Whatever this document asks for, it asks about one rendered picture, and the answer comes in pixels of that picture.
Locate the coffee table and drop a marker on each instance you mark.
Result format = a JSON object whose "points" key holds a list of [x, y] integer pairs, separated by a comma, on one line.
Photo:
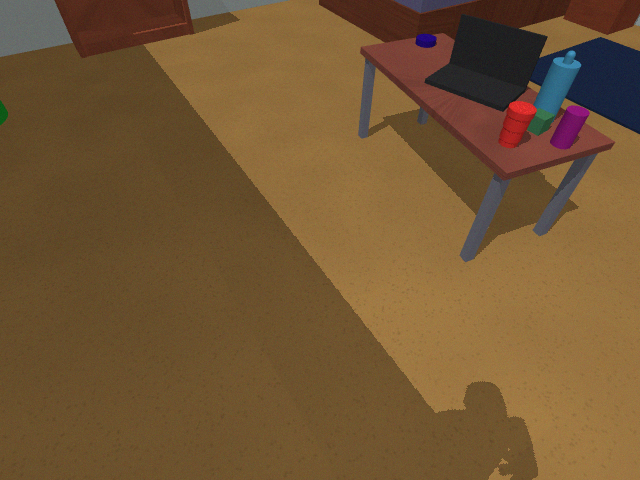
{"points": [[478, 127]]}

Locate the bed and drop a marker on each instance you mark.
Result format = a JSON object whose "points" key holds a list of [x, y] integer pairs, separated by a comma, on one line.
{"points": [[393, 20]]}

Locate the bookshelf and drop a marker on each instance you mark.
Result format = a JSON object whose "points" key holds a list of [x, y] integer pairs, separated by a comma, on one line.
{"points": [[100, 26]]}

